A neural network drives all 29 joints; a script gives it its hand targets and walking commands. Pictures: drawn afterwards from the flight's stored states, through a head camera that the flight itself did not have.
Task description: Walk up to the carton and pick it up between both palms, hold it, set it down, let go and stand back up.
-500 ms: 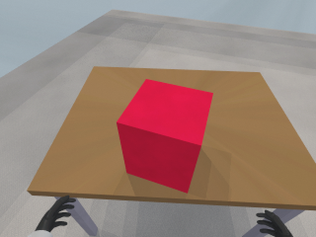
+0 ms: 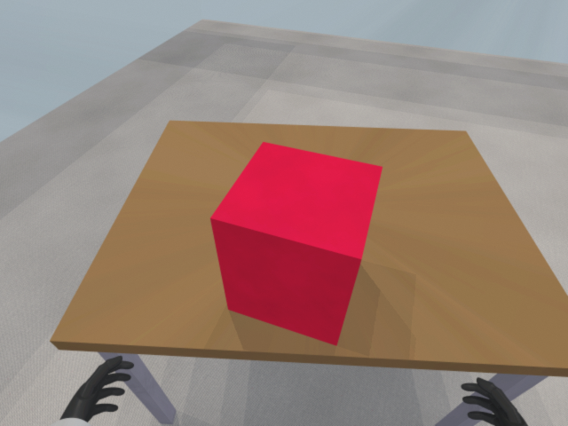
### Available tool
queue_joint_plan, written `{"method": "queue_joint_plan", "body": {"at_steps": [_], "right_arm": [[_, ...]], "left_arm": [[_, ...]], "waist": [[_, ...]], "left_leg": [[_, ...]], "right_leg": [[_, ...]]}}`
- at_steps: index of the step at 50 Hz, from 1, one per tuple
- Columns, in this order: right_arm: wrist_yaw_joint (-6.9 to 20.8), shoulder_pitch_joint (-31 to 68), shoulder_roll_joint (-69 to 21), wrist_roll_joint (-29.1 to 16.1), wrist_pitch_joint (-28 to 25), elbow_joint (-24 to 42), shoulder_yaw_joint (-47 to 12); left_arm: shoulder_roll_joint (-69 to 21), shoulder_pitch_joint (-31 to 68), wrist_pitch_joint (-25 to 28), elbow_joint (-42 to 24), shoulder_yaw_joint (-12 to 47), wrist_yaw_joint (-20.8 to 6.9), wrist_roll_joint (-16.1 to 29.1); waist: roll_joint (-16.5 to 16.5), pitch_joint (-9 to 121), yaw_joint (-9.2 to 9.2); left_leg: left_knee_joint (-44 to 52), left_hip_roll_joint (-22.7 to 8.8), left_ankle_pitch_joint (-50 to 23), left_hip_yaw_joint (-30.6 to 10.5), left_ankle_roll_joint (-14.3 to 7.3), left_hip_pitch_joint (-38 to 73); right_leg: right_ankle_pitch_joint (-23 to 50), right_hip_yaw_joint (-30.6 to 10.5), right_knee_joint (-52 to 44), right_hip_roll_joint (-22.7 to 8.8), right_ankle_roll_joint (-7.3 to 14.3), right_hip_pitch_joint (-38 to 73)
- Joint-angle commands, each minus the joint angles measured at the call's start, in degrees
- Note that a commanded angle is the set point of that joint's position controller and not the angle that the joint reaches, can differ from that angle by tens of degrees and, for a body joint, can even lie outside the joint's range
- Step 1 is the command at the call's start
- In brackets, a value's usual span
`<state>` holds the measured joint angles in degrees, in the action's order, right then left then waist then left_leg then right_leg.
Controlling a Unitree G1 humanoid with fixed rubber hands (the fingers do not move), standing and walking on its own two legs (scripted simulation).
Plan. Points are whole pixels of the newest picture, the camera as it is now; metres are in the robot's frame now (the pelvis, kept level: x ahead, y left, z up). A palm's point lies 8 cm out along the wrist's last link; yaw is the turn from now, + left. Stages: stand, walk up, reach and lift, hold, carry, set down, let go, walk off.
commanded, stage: stand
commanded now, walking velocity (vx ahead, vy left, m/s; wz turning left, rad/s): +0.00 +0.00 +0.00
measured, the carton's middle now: (299, 243) +0.43 -0.01 +0.01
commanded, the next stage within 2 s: none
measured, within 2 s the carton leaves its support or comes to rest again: neither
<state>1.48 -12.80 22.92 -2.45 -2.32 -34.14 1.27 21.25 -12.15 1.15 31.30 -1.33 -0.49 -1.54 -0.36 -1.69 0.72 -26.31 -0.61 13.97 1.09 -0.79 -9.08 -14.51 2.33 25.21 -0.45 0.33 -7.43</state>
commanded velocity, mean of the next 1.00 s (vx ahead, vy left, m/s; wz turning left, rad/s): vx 0.00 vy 0.00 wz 0.00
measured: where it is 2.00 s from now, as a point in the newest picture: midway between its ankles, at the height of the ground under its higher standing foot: outside the picture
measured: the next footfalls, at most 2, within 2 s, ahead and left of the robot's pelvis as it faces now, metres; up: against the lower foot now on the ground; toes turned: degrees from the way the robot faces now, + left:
none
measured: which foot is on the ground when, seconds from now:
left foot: down 0.00-1.00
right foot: down 0.00-1.00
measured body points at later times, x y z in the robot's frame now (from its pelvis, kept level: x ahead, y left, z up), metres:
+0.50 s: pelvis +0.00 +0.00 +0.00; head -0.01 +0.00 +0.45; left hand +0.17 +0.29 -0.06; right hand +0.16 -0.30 -0.06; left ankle +0.01 +0.12 -0.74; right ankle -0.01 -0.12 -0.74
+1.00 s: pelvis +0.00 +0.00 +0.00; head -0.02 +0.00 +0.45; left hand +0.17 +0.29 -0.06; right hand +0.15 -0.30 -0.06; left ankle +0.01 +0.12 -0.74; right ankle -0.01 -0.12 -0.74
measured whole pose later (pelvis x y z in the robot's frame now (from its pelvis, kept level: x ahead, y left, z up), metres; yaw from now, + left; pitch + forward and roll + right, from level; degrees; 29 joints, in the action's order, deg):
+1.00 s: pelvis +0.00 +0.00 +0.00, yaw +0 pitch -4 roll +0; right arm 1.5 -12.8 23.3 -2.4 -2.3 -34.7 1.3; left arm 21.5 -12.1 1.2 33.6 -1.3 -0.6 -1.4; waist -0.4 -1.7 0.7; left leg -26.3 -0.6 13.6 1.1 -0.8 -9.1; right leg -14.1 2.3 25.2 -0.4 0.3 -7.4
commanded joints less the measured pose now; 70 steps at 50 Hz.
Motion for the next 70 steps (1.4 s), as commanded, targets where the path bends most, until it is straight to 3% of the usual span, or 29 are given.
{"method": "queue_joint_plan", "body": {"at_steps": [1, 2, 6, 8, 10, 11, 14, 16, 18, 19, 23, 24, 27, 29, 31, 33, 36, 37, 38, 41, 43, 46, 49, 54, 55, 57, 61, 63, 70], "right_arm": [[-0.86, 3.53, 9.76, 4.13, -0.94, -2.44, 3.36], [-0.84, 3.24, 9.71, 3.97, -1.08, -2.34, 3.23], [-1.09, 3.83, 11.0, 4.28, -1.07, -2.52, 3.93], [-0.86, 3.55, 10.46, 4.24, -1.0, -2.5, 3.49], [-0.9, 3.8, 9.62, 4.02, -1.05, -2.72, 3.43], [-0.77, 3.41, 10.08, 3.98, -1.17, -2.67, 3.36], [-0.79, 3.91, 10.43, 4.36, -1.03, -2.51, 3.52], [-0.8, 3.7, 9.51, 3.99, -1.11, -2.05, 3.5], [-0.74, 3.71, 10.53, 4.1, -1.15, -2.28, 3.77], [-0.9, 3.81, 10.41, 4.21, -1.18, -2.54, 3.71], [-0.83, 3.0, 10.41, 3.81, -1.08, -2.48, 3.52], [-0.75, 3.39, 9.56, 4.02, -1.12, -2.84, 3.24], [-1.09, 3.94, 10.02, 4.11, -1.23, -2.59, 3.61], [-1.2, 4.79, 11.15, 4.07, -1.21, -2.57, 3.66], [-1.25, 2.86, 10.43, 4.08, -1.0, -2.98, 3.53], [-1.24, 4.05, 10.5, 3.89, -1.32, -2.95, 3.32], [-1.11, 3.5, 10.13, 4.05, -1.34, -2.81, 3.24], [-1.03, 3.27, 10.22, 4.17, -1.17, -2.97, 3.29], [-0.94, 4.23, 10.37, 4.09, -1.02, -2.53, 3.47], [-1.01, 2.64, 10.09, 3.92, -1.03, -2.95, 3.26], [-1.09, 4.0, 10.36, 4.02, -1.06, -2.84, 3.2], [-1.29, 3.64, 9.98, 4.22, -1.17, -2.83, 3.41], [-1.12, 3.91, 10.35, 4.08, -1.07, -3.05, 3.36], [-1.01, 3.13, 10.43, 3.89, -1.04, -3.38, 3.29], [-0.9, 4.03, 10.79, 3.99, -1.02, -3.12, 3.44], [-0.96, 3.9, 10.15, 3.95, -1.07, -3.29, 3.24], [-1.11, 3.47, 10.34, 4.05, -1.16, -3.95, 3.05], [-1.0, 3.71, 10.0, 3.75, -1.09, -3.63, 3.07], [-1.09, 4.49, 11.38, 3.99, -1.03, -3.69, 3.62]], "left_arm": [[10.59, 2.6, 1.38, 2.58, -2.94, 0.23, 1.07], [10.51, 2.05, 1.49, 2.81, -2.97, 0.14, 0.94], [11.31, 2.45, 1.27, 3.46, -3.47, 0.16, 0.73], [10.45, 1.71, 1.5, 3.22, -3.11, 0.1, 0.86], [10.3, 2.56, 1.39, 3.18, -3.08, 0.04, 0.96], [10.26, 2.08, 1.33, 3.33, -3.06, 0.06, 0.84], [11.1, 3.06, 1.29, 3.5, -3.33, 0.18, 0.94], [10.67, 3.3, 1.41, 3.69, -3.17, 0.16, 0.69], [10.97, 1.95, 1.27, 3.82, -3.27, 0.06, 1.23], [11.15, 2.34, 1.36, 4.03, -3.15, 0.06, 0.81], [10.48, 3.2, 1.39, 3.63, -3.08, 0.17, 1.2], [11.53, 3.57, 1.34, 4.2, -3.25, 0.09, 1.09], [10.48, 2.15, 1.35, 4.73, -2.73, 0.12, 1.21], [10.52, 2.57, 1.18, 4.23, -3.07, 0.19, 1.22], [11.2, 2.88, 1.22, 4.84, -3.12, 0.29, 1.02], [11.17, 3.04, 1.39, 4.7, -3.15, 0.11, 1.06], [10.78, 3.11, 1.55, 4.34, -3.13, -0.01, 1.13], [10.36, 3.6, 1.44, 4.51, -2.96, 0.12, 0.8], [10.53, 3.11, 1.29, 4.75, -3.05, 0.06, 1.25], [11.11, 3.68, 1.32, 5.06, -2.92, 0.23, 0.85], [11.23, 3.55, 1.25, 4.67, -3.1, 0.2, 1.11], [10.99, 3.67, 1.29, 5.22, -3.02, 0.22, 1.09], [10.31, 2.75, 1.65, 5.06, -2.65, 0.14, 1.39], [11.02, 4.03, 1.46, 5.08, -2.76, 0.2, 0.89], [10.41, 3.74, 1.5, 5.5, -2.7, 0.16, 1.31], [10.93, 4.16, 1.42, 5.49, -2.78, 0.06, 0.92], [10.52, 3.62, 1.51, 5.44, -2.7, 0.07, 1.4], [10.63, 4.01, 1.29, 5.34, -2.77, 0.1, 1.15], [10.63, 3.38, 1.37, 5.69, -2.71, 0.18, 1.37]], "waist": [[-0.4, 3.26, -0.64], [-1.23, 3.33, -0.8], [1.92, 2.55, -1.06], [-0.98, 3.01, -1.06], [0.89, 2.76, -1.29], [-1.0, 1.81, -0.69], [-0.47, 2.15, -0.73], [1.66, 2.27, -0.74], [-0.53, 2.3, -1.2], [0.8, 2.12, -0.94], [-0.36, 3.02, -0.82], [1.24, 2.11, -0.89], [-0.77, 2.65, -1.03], [0.01, 1.81, -1.71], [1.29, 2.95, -0.87], [-0.07, 2.08, -1.19], [1.09, 2.93, -0.98], [-0.64, 2.02, -0.52], [-0.31, 2.34, -1.31], [1.06, 1.74, -0.32], [-0.57, 0.93, -0.56], [1.28, 1.63, -0.48], [-0.12, 1.91, -1.07], [1.14, 0.74, -0.22], [1.67, 0.18, -0.89], [-0.29, 1.26, -0.37], [0.38, 1.3, -1.15], [1.52, 0.38, -0.36], [-0.06, -0.62, -1.0]], "left_leg": [[4.7, -6.63, -8.06, -7.71, -2.39, -1.04], [5.1, -6.74, -8.01, -7.59, -2.38, -1.62], [4.43, -6.49, -8.64, -7.1, -2.07, -1.15], [5.08, -6.39, -8.4, -6.91, -2.33, -1.15], [5.39, -6.79, -6.88, -7.67, -2.13, -1.49], [5.46, -6.45, -6.38, -7.28, -2.1, -2.01], [5.02, -6.47, -7.25, -7.25, -2.25, -1.32], [5.4, -6.59, -6.57, -8.02, -2.2, -1.31], [5.56, -6.77, -8.21, -7.81, -2.42, -1.83], [4.91, -6.34, -8.43, -7.56, -1.92, -1.09], [4.81, -6.13, -8.85, -7.27, -1.75, -0.87], [5.2, -6.13, -8.66, -7.61, -1.86, -0.68], [4.75, -6.84, -9.67, -7.82, -2.13, -0.85], [4.92, -6.58, -9.16, -7.7, -2.08, -1.68], [4.86, -7.01, -9.74, -7.7, -2.4, -1.0], [5.2, -6.84, -9.16, -7.74, -2.3, -0.65], [4.86, -6.52, -9.62, -7.38, -2.09, -0.22], [5.32, -6.35, -8.91, -7.45, -2.17, -0.58], [5.24, -6.34, -9.29, -7.39, -2.03, -0.6], [5.47, -6.56, -8.38, -7.81, -2.1, -1.53], [5.47, -6.46, -7.53, -7.54, -2.13, -1.52], [5.14, -6.73, -7.87, -7.72, -2.05, -0.59], [5.8, -7.12, -7.46, -8.49, -2.26, -1.32], [5.4, -6.15, -7.25, -7.3, -1.85, -1.1], [5.64, -6.3, -6.83, -7.78, -1.98, -2.0], [5.36, -6.17, -6.54, -7.39, -1.79, -1.21], [5.97, -6.7, -6.82, -8.05, -2.23, -1.48], [5.71, -6.57, -5.92, -8.35, -2.07, -2.41], [6.22, -6.44, -7.76, -8.18, -2.2, -2.71]], "right_leg": [[6.57, -5.98, -2.28, -5.86, 3.02, -1.36], [6.89, -6.27, -2.19, -5.53, 2.96, -1.09], [6.95, -6.06, -2.62, -5.84, 3.14, -1.43], [5.8, -6.06, -2.38, -5.67, 2.82, -1.43], [5.86, -5.67, -2.61, -5.32, 2.74, -1.17], [5.84, -5.85, -2.61, -5.39, 2.8, -1.89], [6.02, -6.17, -2.66, -5.66, 3.01, -2.25], [4.72, -5.89, -2.74, -5.29, 3.03, -2.72], [5.39, -6.16, -2.61, -5.37, 2.87, -1.12], [6.18, -6.04, -2.83, -5.58, 3.03, -1.63], [7.1, -6.76, -2.83, -6.11, 3.19, -1.39], [6.33, -6.05, -2.83, -5.6, 2.77, -2.28], [6.78, -6.45, -2.41, -6.24, 3.04, -1.51], [6.78, -6.54, -2.5, -5.89, 3.04, -1.63], [7.09, -6.4, -2.94, -5.93, 3.03, -0.86], [6.8, -6.54, -2.92, -5.67, 3.17, -1.77], [7.27, -6.38, -2.64, -6.06, 2.95, -1.42], [6.19, -6.02, -2.91, -5.5, 2.7, -2.12], [5.75, -6.16, -2.86, -5.4, 2.63, -1.56], [6.38, -6.29, -3.03, -6.09, 3.07, -1.57], [5.25, -6.75, -3.39, -5.96, 3.02, -2.46], [5.71, -6.25, -3.46, -5.84, 3.15, -2.26], [5.68, -6.15, -3.06, -5.95, 3.0, -1.4], [5.43, -6.45, -3.67, -5.82, 2.94, -2.62], [4.53, -6.34, -3.47, -5.89, 2.96, -2.86], [4.6, -6.56, -4.01, -5.71, 2.81, -2.46], [4.06, -6.37, -3.52, -5.8, 2.8, -1.5], [4.73, -6.37, -3.61, -5.62, 3.1, -2.55], [5.55, -6.18, -3.59, -5.74, 2.77, -2.35]]}}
